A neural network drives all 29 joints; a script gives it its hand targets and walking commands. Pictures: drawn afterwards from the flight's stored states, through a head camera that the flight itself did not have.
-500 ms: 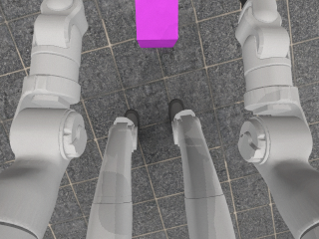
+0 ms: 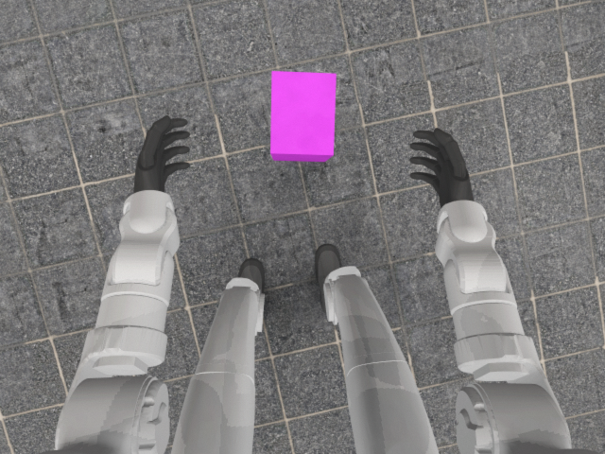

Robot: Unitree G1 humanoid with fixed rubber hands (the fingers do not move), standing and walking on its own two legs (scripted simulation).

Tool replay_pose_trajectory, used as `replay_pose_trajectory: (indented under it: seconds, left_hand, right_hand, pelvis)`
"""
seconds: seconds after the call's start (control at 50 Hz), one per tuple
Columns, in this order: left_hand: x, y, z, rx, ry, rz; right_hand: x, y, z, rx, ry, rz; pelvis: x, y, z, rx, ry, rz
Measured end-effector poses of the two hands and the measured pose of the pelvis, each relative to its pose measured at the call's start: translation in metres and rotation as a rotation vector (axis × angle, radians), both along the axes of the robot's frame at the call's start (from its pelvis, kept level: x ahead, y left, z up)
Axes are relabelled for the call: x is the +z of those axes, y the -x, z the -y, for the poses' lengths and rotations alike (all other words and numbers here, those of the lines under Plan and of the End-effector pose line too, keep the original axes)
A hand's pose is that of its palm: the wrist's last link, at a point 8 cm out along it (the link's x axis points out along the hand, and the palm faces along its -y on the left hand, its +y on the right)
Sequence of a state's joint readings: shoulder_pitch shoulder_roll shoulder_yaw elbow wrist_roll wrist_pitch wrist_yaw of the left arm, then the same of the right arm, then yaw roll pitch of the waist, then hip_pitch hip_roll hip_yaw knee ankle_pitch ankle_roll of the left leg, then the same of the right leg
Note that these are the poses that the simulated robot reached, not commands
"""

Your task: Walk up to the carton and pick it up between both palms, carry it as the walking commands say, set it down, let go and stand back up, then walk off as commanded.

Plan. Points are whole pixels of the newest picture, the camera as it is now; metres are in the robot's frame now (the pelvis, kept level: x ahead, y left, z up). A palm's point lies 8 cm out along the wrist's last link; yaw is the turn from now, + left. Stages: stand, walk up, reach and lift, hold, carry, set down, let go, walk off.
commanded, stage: let go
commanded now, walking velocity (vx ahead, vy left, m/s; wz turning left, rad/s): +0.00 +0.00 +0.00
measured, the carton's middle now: (301, 121) +0.53 -0.04 -0.63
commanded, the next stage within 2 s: stand in 0.98 s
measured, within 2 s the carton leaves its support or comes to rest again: neither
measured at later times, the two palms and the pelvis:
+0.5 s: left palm (38, 356) +0.22 +0.24 -0.03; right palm (514, 361) +0.18 -0.21 -0.04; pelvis +0.03 +0.02 +0.05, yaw -3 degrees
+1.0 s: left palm (69, 345) +0.22 +0.21 -0.03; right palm (555, 307) +0.23 -0.25 -0.03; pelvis +0.07 -0.02 +0.04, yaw +0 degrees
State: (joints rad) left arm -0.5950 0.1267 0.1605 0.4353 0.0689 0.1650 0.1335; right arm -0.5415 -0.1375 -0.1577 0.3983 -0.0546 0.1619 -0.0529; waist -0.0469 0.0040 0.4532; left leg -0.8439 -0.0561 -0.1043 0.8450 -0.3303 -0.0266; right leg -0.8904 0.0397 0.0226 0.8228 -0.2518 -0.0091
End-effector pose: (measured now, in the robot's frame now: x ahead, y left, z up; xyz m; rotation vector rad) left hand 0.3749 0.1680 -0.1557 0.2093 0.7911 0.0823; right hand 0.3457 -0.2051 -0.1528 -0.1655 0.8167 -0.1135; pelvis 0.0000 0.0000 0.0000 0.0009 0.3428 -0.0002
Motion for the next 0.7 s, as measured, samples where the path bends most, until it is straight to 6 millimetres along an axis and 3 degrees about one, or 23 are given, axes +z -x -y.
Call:
replay_pose_trajectory:
  seconds: [0.12,0.2,0.3,0.38,0.54,0.62,0.7]
  left_hand:
    - [0.041,0.038,-0.018,-0.010,0.001,-0.013]
    - [0.075,0.055,-0.032,-0.006,0.012,0.013]
    - [0.114,0.076,-0.047,-0.035,0.024,0.070]
    - [0.124,0.106,-0.060,-0.031,0.033,0.034]
    - [0.125,0.172,-0.074,-0.046,0.020,-0.047]
    - [0.125,0.187,-0.071,-0.038,0.025,-0.072]
    - [0.125,0.186,-0.062,-0.031,0.034,-0.072]
  right_hand:
    - [0.043,0.047,0.007,0.005,-0.014,-0.011]
    - [0.078,0.063,0.010,-0.024,-0.021,0.037]
    - [0.111,0.089,0.006,0.000,-0.025,0.076]
    - [0.117,0.120,0.004,-0.001,-0.028,0.027]
    - [0.115,0.178,0.008,-0.006,-0.029,-0.046]
    - [0.115,0.184,0.009,0.017,-0.038,-0.060]
    - [0.118,0.169,0.014,0.036,-0.037,-0.040]
  pelvis:
    - [0.011,-0.014,-0.005,-0.003,0.002,-0.001]
    - [0.017,-0.024,-0.009,-0.013,0.003,-0.011]
    - [0.031,-0.027,-0.015,-0.026,0.006,0.105]
    - [0.040,-0.027,-0.019,-0.035,0.010,0.219]
    - [0.046,-0.030,-0.022,-0.043,0.017,0.395]
    - [0.046,-0.033,-0.017,-0.041,0.016,0.442]
    - [0.045,-0.037,-0.009,-0.030,0.012,0.465]
